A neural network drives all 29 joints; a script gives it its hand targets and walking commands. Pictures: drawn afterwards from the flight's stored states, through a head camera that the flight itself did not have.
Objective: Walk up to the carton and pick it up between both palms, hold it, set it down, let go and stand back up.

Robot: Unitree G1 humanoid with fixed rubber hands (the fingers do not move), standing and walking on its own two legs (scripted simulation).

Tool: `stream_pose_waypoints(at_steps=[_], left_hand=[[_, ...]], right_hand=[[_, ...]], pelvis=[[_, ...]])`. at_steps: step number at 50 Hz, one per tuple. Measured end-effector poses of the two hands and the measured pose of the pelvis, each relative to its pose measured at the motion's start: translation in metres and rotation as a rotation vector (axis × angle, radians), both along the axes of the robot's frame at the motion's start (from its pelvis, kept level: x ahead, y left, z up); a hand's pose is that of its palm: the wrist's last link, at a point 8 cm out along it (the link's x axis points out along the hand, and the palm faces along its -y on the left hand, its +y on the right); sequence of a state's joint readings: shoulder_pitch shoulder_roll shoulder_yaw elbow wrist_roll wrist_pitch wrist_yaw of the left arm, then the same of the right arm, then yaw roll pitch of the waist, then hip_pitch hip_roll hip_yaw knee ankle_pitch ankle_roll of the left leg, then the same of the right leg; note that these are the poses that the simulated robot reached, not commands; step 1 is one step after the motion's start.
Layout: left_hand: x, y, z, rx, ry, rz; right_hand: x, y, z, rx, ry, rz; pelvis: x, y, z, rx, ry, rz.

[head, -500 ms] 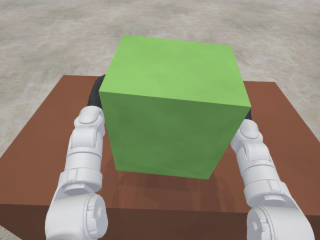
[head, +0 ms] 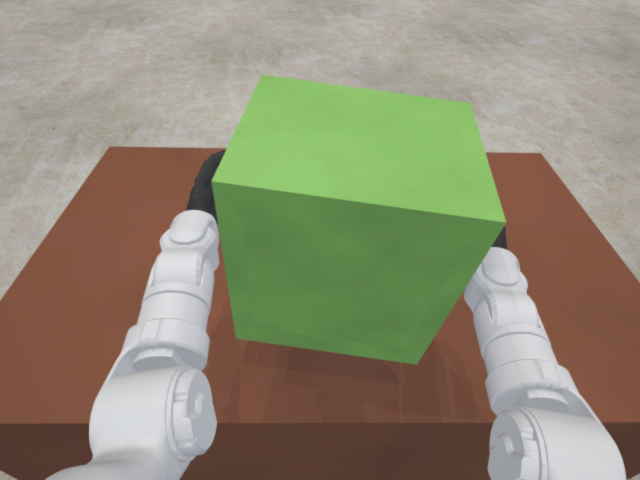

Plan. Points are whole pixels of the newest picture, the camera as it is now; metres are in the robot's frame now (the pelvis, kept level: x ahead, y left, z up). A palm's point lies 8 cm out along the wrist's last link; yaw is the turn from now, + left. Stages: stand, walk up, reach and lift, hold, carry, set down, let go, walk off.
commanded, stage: set down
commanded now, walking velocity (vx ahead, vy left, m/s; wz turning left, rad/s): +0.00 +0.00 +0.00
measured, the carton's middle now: (344, 229) +0.43 -0.04 +0.11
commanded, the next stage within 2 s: none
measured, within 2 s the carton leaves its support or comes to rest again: neither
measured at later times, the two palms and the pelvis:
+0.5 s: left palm (208, 218) +0.46 +0.14 +0.12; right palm (471, 250) +0.39 -0.21 +0.10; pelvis +0.02 +0.00 +0.00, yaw +1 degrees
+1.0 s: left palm (220, 222) +0.47 +0.13 +0.10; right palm (474, 260) +0.39 -0.22 +0.08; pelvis +0.01 +0.00 +0.00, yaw +0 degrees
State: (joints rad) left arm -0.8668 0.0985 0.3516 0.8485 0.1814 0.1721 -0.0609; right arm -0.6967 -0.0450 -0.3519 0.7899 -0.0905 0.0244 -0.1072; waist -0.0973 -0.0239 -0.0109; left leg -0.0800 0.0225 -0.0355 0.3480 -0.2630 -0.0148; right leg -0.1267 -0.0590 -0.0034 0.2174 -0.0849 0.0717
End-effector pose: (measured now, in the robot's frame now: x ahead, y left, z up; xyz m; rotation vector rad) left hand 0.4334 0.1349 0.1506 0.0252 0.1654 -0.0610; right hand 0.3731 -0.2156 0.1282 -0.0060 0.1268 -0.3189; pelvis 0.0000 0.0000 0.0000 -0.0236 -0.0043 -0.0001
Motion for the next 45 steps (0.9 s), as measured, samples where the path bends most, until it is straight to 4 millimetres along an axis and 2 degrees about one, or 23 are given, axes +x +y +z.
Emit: stream_pose_waypoints(at_steps=[17,33,45], left_hand=[[0.016,0.005,-0.028,0.019,0.042,-0.003],[0.029,0.000,-0.031,0.026,0.050,-0.042],[0.033,-0.008,-0.043,0.028,0.079,-0.057]], right_hand=[[0.015,0.005,-0.025,0.007,0.040,0.000],[0.015,0.002,-0.027,0.014,0.046,-0.039],[0.013,-0.004,-0.040,0.026,0.071,-0.053]], pelvis=[[0.014,-0.001,0.000,-0.003,0.058,0.014],[0.015,0.006,-0.001,-0.005,0.085,0.014],[0.011,0.005,-0.002,0.001,0.124,0.005]])
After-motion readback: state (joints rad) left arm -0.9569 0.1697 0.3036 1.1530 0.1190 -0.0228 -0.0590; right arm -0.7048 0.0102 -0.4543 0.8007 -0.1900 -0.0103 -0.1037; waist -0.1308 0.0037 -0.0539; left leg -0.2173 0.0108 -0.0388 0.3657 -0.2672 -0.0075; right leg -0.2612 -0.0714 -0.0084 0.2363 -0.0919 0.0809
